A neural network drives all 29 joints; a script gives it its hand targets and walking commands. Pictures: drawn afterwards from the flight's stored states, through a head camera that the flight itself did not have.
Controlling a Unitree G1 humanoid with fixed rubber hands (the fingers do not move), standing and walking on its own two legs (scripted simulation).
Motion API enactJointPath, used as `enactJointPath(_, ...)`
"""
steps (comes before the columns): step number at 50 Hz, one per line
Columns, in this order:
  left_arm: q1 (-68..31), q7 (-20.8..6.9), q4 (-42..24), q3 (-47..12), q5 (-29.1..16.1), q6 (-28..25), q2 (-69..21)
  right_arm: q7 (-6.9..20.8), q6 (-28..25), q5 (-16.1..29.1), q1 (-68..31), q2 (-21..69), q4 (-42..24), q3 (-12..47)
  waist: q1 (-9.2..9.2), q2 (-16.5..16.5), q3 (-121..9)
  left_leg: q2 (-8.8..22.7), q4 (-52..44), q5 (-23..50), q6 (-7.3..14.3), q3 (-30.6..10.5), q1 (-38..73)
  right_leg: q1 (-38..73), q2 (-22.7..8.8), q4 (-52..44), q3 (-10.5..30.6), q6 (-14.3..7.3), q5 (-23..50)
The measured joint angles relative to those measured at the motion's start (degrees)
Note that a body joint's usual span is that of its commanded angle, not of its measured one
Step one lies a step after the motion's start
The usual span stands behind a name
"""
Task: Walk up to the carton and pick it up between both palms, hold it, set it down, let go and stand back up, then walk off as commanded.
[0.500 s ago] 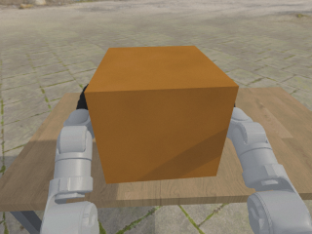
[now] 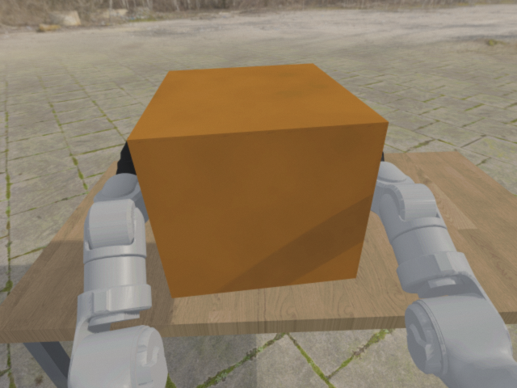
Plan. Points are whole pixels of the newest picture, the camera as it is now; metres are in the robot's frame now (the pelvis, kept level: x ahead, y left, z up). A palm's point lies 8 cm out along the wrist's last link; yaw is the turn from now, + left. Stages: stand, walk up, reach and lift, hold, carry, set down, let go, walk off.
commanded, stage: hold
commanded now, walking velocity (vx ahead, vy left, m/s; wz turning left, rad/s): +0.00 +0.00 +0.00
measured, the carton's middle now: (252, 163) +0.41 +0.01 +0.24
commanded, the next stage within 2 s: none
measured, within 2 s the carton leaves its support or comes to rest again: neither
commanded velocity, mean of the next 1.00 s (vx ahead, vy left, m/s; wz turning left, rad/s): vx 0.00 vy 0.00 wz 0.00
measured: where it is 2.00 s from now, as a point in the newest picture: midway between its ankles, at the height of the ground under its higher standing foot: outside the picture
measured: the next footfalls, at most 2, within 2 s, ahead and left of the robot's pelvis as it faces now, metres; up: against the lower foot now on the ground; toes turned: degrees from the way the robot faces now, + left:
none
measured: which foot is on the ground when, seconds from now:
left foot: down 0.00-1.00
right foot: down 0.00-1.00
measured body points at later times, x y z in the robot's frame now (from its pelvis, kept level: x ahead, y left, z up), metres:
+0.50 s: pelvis +0.03 +0.00 +0.00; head -0.04 +0.01 +0.45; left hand +0.42 +0.18 +0.22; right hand +0.42 -0.18 +0.21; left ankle +0.07 +0.13 -0.74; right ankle +0.06 -0.11 -0.74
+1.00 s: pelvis +0.00 +0.00 +0.00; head -0.08 +0.01 +0.44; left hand +0.37 +0.19 +0.25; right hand +0.38 -0.17 +0.24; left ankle +0.07 +0.13 -0.74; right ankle +0.06 -0.11 -0.74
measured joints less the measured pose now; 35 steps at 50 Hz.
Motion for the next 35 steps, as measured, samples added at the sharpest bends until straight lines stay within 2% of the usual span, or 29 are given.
enactJointPath(9, -2.23, -0.57, 7.51, 1.12, 0.61, -2.99, -0.01, 0.55, -2.40, -1.14, -1.25, 0.00, 6.17, 0.00, 0.00, 0.00, 0.00, 0.00, 0.00, -0.02, 0.06, 0.00, -0.03, 0.00, 0.00, 0.00, 0.00, 0.00, -0.32)
enactJointPath(20, -2.07, 0.40, 8.03, -0.02, 0.17, -4.51, 0.00, 0.67, -4.58, -1.14, -0.14, 0.00, 6.40, 0.00, 0.00, 0.00, 0.00, 0.00, 0.00, -1.35, 0.00, -0.01, -0.02, 0.00, 0.00, 0.00, 0.00, 0.00, -1.35)
enactJointPath(25, -0.31, 0.79, 6.48, -1.88, -0.99, -4.58, 0.14, 0.14, -2.97, -0.94, 2.72, 0.00, 1.88, 0.00, -0.01, 0.00, 0.00, 0.00, 0.00, -2.06, -0.08, -0.01, -0.02, 0.01, 0.00, 0.00, 0.00, 0.00, -2.05)
enactJointPath(35, 6.87, 1.08, -7.12, -5.50, -1.57, -0.97, 0.05, -2.02, 1.64, 2.49, 9.67, 0.00, -12.79, 0.20, 0.00, 0.00, -0.01, 0.00, 0.00, -2.46, -0.26, -0.04, 0.05, 0.08, 0.00, 0.00, 0.00, 0.04, -2.42)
